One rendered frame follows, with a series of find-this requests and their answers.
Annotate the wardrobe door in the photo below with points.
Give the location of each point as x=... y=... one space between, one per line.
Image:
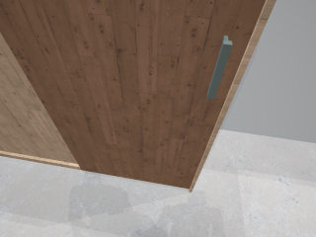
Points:
x=25 y=125
x=125 y=81

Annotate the handle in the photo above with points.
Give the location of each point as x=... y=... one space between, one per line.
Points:
x=219 y=67

